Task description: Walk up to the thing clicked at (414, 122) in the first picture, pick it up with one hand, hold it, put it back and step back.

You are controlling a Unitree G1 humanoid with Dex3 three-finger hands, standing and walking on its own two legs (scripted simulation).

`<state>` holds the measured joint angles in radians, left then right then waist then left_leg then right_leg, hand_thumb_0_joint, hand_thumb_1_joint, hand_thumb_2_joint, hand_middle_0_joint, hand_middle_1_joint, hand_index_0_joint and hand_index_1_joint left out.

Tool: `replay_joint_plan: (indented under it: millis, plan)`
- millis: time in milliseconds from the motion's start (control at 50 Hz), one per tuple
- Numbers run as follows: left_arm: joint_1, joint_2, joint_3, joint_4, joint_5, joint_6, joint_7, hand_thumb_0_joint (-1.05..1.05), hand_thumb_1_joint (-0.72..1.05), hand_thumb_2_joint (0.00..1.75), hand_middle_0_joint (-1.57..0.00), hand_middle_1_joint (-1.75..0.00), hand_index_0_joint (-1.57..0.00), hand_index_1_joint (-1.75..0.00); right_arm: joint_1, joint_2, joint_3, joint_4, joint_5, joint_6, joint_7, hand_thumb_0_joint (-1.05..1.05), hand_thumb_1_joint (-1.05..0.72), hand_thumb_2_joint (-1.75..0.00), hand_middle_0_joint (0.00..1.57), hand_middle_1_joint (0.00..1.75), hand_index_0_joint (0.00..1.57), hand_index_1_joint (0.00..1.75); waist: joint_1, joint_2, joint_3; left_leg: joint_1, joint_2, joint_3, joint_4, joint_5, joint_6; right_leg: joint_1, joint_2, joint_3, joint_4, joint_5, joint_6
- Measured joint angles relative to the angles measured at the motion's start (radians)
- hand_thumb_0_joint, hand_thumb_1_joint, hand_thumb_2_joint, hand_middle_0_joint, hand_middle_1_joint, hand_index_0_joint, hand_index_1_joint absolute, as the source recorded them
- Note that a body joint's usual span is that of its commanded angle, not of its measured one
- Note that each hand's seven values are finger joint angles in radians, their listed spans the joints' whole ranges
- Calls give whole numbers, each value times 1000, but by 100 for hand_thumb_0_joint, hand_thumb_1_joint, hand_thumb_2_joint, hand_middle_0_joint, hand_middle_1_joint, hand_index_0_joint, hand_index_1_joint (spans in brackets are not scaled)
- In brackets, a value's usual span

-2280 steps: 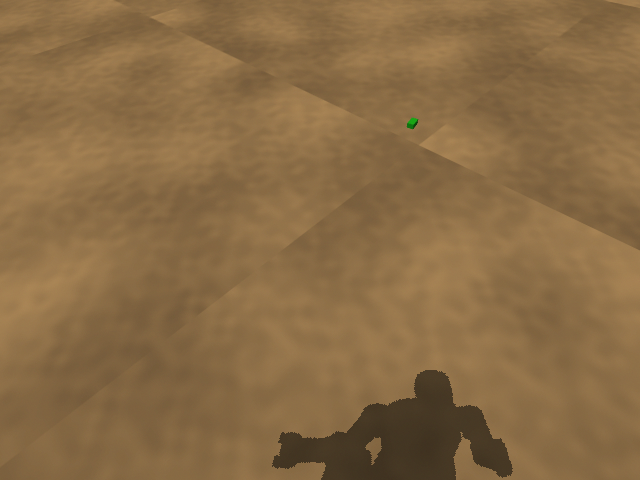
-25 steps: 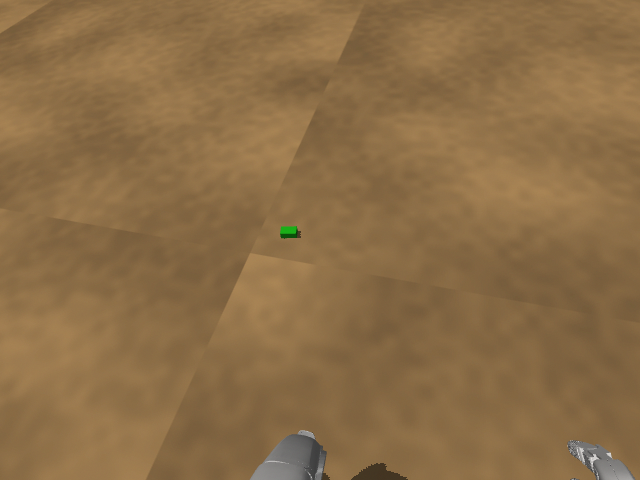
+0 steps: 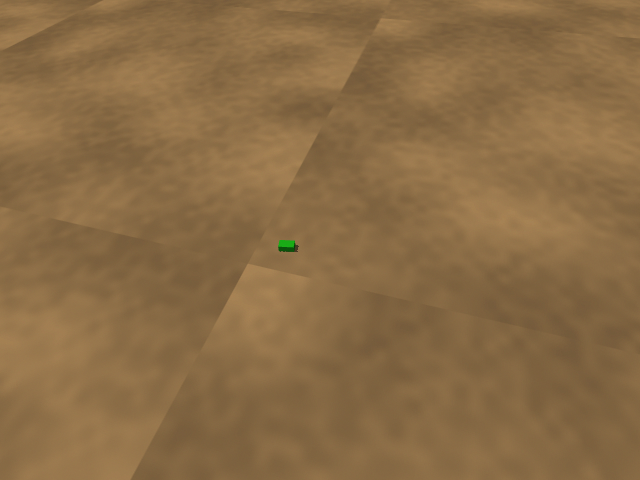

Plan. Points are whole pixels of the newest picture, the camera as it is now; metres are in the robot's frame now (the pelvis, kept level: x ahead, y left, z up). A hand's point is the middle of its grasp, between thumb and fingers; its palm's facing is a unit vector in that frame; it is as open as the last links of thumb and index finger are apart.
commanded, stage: step back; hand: left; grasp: from above
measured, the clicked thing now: (286, 245) +1.11 +0.22 -0.75
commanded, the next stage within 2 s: stand in 0.56 s
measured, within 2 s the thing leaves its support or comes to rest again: neither
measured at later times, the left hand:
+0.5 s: hand out of the picture +0.11 +0.30 -0.16, palm faces +0.05 -0.92 -0.39, open 7.3 cm
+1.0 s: hand out of the picture +0.13 +0.28 -0.14, palm faces +0.00 -0.94 -0.34, open 7.3 cm
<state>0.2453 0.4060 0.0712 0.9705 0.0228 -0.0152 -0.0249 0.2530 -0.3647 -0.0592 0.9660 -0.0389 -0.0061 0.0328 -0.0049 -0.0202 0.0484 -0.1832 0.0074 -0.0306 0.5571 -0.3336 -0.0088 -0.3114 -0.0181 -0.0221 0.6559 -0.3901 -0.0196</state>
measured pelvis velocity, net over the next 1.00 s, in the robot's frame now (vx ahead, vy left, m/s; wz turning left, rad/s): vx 0.06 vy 0.02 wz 0.02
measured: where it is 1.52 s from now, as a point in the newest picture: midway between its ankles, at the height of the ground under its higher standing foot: outside the picture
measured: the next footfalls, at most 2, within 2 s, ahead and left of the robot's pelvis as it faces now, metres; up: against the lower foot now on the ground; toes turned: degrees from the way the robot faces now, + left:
left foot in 0.36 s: +0.13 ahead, +0.15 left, +0.00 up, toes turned +2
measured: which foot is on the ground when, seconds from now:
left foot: down 0.00-0.04, up 0.06-0.34, down 0.36-1.00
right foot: down 0.00-1.00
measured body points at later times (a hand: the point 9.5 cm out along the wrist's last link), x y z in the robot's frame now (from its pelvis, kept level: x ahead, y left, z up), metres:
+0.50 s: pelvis +0.05 +0.02 -0.01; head +0.08 +0.02 +0.44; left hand +0.11 +0.34 -0.13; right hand +0.15 -0.27 -0.14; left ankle +0.09 +0.15 -0.73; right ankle +0.04 -0.10 -0.73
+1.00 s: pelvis +0.06 +0.02 +0.02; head +0.07 +0.02 +0.47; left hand +0.13 +0.32 -0.11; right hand +0.16 -0.28 -0.11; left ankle +0.09 +0.15 -0.73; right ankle +0.04 -0.11 -0.73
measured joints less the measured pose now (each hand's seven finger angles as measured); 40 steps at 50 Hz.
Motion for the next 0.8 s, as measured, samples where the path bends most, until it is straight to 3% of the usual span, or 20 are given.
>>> replay_joint_plan:
  millis: [40,100,180,260,320,380,420,480,560,800]
  plan:
    - [-8,-20,0,6,5,-16,8,0,91,90,-20,-30,-21,-30,-10,-21,-4,-1,6,14,-5,0,-90,-90,21,30,21,30,2,42,14,-22,34,-17,81,-51,6,28,32,-25,-49,126,-10]
    - [-6,-43,-4,-1,18,-33,15,0,91,90,-20,-30,-21,-30,-13,-25,-5,9,12,33,-21,0,-90,-90,20,30,21,30,20,57,6,-111,-12,-69,291,-169,26,32,37,-39,-34,99,-26]
    - [0,-68,-15,-4,9,-44,21,0,91,90,-20,-30,-21,-30,-22,-38,-5,12,19,23,-21,0,-91,-90,20,30,20,30,41,67,18,-201,-39,-78,394,-120,28,76,24,-38,-94,111,-20]
    - [3,-66,-22,3,7,-47,26,0,90,90,-20,-31,-21,-30,-38,-42,-4,10,16,22,-19,0,-91,-90,20,30,20,30,47,77,34,-222,-9,-71,301,-84,15,91,19,-38,-103,101,-16]
    - [-14,-52,-24,5,2,-36,31,0,90,90,-20,-31,-21,-30,-52,-31,0,17,17,21,-20,0,-91,-90,20,30,20,30,43,67,48,-187,15,-29,162,-44,13,86,2,-43,-65,70,-5]
    - [-39,-35,-27,-2,-9,-19,37,0,90,90,-20,-31,-21,-30,-71,-13,2,29,16,16,-26,0,-91,-90,20,30,20,30,38,40,65,-136,4,7,39,113,4,62,-28,-40,15,18,15]
    - [-61,-27,-27,-2,-18,-4,42,0,91,90,-20,-30,-21,-30,-93,6,8,35,12,16,-28,0,-91,-90,20,30,20,30,45,14,75,-136,-8,28,53,99,-3,47,-42,-14,48,10,19]
    - [-82,-23,-34,7,-24,5,44,0,91,90,-20,-30,-21,-30,-125,22,22,39,17,20,-24,0,-91,-90,20,30,21,30,42,17,64,-152,8,31,83,70,1,57,-14,5,18,-1,9]
    - [-98,-25,-38,33,-18,-1,39,0,91,90,-20,-30,-21,-30,-170,37,34,49,23,26,-24,0,-90,-90,20,30,21,30,34,26,47,-150,28,28,78,66,-4,76,5,5,-33,38,30]
    - [-136,-56,-80,131,-22,-8,20,0,91,90,-20,-30,-21,-30,-203,25,52,118,33,-11,-14,0,-90,-90,20,30,21,30,22,27,19,-29,14,36,-119,153,-4,191,-7,6,-220,120,39]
